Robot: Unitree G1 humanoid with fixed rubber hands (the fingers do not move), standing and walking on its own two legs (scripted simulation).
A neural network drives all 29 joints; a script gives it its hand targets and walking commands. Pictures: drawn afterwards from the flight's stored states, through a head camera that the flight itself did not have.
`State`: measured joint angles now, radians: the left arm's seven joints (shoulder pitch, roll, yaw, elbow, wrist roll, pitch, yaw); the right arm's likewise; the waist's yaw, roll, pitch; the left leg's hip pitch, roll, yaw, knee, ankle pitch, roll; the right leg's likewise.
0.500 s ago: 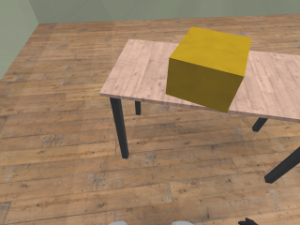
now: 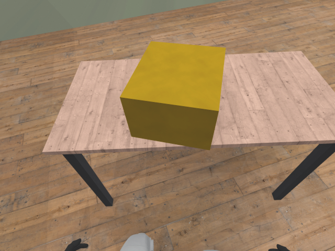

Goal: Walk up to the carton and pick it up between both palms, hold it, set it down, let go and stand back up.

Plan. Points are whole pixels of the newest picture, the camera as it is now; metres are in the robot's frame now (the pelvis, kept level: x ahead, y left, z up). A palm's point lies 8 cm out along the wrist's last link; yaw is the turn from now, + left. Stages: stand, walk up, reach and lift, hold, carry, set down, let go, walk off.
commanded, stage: walk up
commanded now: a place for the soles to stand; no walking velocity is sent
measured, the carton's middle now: (178, 92) +0.61 +0.01 +0.00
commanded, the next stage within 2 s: stand in 1.72 s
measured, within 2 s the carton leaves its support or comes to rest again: neither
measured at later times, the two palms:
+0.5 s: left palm (80, 215) +0.21 +0.26 -0.08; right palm (282, 220) +0.21 -0.25 -0.07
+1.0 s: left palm (75, 232) +0.17 +0.27 -0.09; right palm out of the picture +0.14 -0.26 -0.08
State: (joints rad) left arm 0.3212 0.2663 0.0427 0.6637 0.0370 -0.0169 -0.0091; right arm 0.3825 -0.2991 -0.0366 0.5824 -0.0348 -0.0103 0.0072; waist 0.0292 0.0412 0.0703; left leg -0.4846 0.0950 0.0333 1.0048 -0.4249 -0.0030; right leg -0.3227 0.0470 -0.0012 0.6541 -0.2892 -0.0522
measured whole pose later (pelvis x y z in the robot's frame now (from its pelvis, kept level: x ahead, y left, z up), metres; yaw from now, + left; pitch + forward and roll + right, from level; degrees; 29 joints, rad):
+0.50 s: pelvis +0.07 +0.00 +0.01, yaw +0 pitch -1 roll +0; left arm 0.21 0.29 0.00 0.64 0.00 0.01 -0.02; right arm 0.23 -0.28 0.00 0.60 0.00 0.00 0.00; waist 0.00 0.00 0.02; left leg -0.31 0.05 0.03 0.59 -0.25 -0.02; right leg -0.20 0.04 0.01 0.58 -0.36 -0.03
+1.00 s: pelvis +0.06 +0.01 +0.01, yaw -1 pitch -2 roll +0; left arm 0.29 0.28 0.02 0.66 0.03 0.02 -0.04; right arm 0.34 -0.27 -0.03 0.64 -0.04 -0.01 0.00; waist 0.00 -0.02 0.02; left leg -0.31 0.04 0.05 0.59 -0.25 0.01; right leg -0.21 0.03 0.02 0.62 -0.39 -0.03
